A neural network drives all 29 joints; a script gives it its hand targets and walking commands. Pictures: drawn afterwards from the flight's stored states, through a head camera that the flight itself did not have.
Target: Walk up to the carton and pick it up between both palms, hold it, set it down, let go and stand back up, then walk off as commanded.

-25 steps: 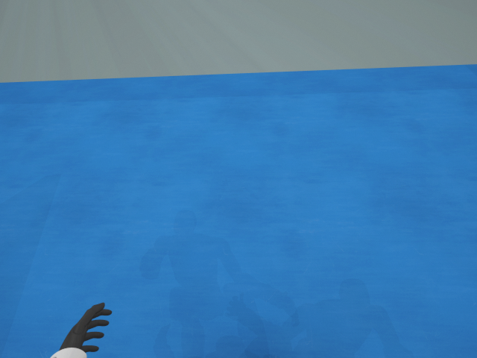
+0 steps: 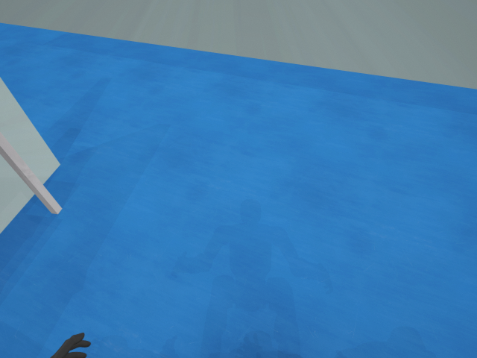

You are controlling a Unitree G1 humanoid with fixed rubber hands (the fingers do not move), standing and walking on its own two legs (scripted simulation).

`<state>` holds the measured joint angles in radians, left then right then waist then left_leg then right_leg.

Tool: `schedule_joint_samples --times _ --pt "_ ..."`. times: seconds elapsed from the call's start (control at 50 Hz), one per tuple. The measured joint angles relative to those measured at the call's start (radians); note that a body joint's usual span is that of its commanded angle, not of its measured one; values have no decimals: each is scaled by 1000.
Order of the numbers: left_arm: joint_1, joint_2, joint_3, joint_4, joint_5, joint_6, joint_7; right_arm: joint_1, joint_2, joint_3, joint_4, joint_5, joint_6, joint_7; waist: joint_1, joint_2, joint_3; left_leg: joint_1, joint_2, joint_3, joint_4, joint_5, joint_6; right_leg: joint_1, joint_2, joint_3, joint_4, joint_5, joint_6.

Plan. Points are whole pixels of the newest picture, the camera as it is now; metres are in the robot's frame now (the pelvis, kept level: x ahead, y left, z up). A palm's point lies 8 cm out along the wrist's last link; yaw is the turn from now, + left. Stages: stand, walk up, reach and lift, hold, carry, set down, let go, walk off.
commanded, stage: walk up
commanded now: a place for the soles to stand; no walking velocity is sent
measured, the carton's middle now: out of the picture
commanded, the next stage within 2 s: none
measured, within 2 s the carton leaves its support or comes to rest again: neither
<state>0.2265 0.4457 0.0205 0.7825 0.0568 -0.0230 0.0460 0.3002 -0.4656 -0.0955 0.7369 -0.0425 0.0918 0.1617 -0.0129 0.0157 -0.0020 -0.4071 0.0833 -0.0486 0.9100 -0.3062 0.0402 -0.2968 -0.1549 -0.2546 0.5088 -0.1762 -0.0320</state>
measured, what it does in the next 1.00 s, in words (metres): steps to the left, turning left: left foot, then right foot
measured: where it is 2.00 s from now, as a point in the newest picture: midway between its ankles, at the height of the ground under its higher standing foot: outside the picture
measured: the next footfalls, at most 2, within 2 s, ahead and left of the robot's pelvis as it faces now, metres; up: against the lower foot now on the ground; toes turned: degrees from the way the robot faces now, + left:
left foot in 0.14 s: +0.03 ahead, +0.23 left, +0.01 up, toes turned +2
right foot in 0.36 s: +0.04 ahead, +0.02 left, +0.00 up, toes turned +6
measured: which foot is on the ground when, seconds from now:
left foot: up 0.00-0.12, down 0.14-0.38, up 0.40-0.78, down 0.80-1.00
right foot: down 0.00-0.12, up 0.14-0.34, down 0.36-0.80, up 0.82-1.00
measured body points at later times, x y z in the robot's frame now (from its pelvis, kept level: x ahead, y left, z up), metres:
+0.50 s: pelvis -0.01 +0.09 +0.00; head +0.01 +0.07 +0.45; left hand -0.03 +0.45 -0.07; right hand +0.19 -0.18 -0.11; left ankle -0.05 +0.25 -0.70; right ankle +0.00 +0.01 -0.74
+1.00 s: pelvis +0.05 +0.25 +0.00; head +0.06 +0.29 +0.45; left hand -0.03 +0.59 -0.10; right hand +0.29 +0.01 -0.08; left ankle +0.01 +0.33 -0.74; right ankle +0.11 +0.14 -0.67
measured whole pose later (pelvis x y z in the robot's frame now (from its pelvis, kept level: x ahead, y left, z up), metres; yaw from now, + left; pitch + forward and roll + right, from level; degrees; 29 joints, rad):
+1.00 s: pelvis +0.05 +0.25 +0.00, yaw +35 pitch +1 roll -3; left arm 0.20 0.47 0.02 0.79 0.02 -0.05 -0.01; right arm 0.32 -0.42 -0.10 0.74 -0.04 0.05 0.08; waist -0.04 -0.01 0.05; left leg -0.28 -0.08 -0.18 0.55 -0.26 0.05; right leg -0.45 -0.08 -0.16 0.98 -0.47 0.03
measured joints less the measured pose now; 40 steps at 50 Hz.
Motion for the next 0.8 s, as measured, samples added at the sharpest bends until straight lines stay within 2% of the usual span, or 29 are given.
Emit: schedule_joint_samples --times 0.06,0.1,0.14,0.16,0.22,0.28,0.34,0.38,0.44,0.48,0.56,0.64,0.74,0.78,0.8 --pt "-1 8 0 0 7 0 -11 7 0 0 0 0 0 3 0 0 0 25 19 10 -47 -32 0 -10 -31 -23 1 5 0" --pt "-4 15 0 0 9 0 -19 13 -3 0 -1 0 -2 3 -1 2 0 64 18 9 -147 -43 0 -30 -53 -29 30 -13 3" --pt "-13 20 0 1 -2 1 -30 24 -17 -2 1 0 -9 -8 -14 30 9 91 10 -44 -253 -93 1 -76 -58 -29 131 -124 6" --pt "-19 33 1 1 -17 5 -34 25 -1 -1 7 0 -9 -15 -20 15 31 90 -8 -57 -246 -74 -16 -90 -53 1 189 -191 6" --pt "-20 44 0 0 -44 7 -47 43 41 -1 10 0 1 -24 -41 -6 49 89 -51 -112 -272 -44 -18 -113 16 55 329 -245 8" --pt "-16 44 0 0 -49 7 -46 28 37 -1 9 0 2 -29 -40 -9 47 86 -94 -152 -347 4 -15 -110 81 60 339 -247 9" --pt "-13 45 1 -1 -52 -3 -32 -2 21 -1 7 0 -6 -34 -28 -11 47 76 -145 -176 -370 61 -15 -38 134 67 193 -249 9" --pt "-4 43 1 0 -52 -14 -19 -26 15 -1 5 0 -6 -42 -1 -15 51 62 -183 -172 -318 41 -15 36 130 69 57 -166 7" --pt "20 29 0 4 -40 -14 -8 -52 31 0 4 0 -9 -41 32 8 49 21 -164 -120 -171 23 -15 69 121 55 37 -129 1" --pt "21 30 0 8 -26 -15 -4 -54 33 0 4 0 -16 -25 38 6 45 6 -129 -79 -107 24 -15 99 103 46 -3 -124 1" --pt "21 29 0 8 -12 -33 -6 -54 32 -1 4 0 -20 -13 39 7 36 5 -60 -66 -96 27 -15 118 71 36 -37 -120 2" --pt "23 29 0 8 -17 -33 -21 -56 32 -1 4 0 -20 -18 39 8 37 5 -24 -47 -134 27 -15 132 37 27 -37 -140 30" --pt "29 29 0 8 -21 -33 -40 -60 32 -1 3 0 -21 -30 39 9 36 5 -14 29 -213 27 -15 160 2 4 -10 -181 61" --pt "30 29 0 8 -25 -33 -42 -59 30 -1 3 0 -27 -31 36 9 36 19 -27 43 -266 25 -11 161 -12 -3 46 -217 63" --pt "27 30 0 9 -27 -31 -43 -59 31 -1 3 0 -34 -35 28 2 42 28 -45 36 -279 20 -1 141 -34 -2 124 -235 63"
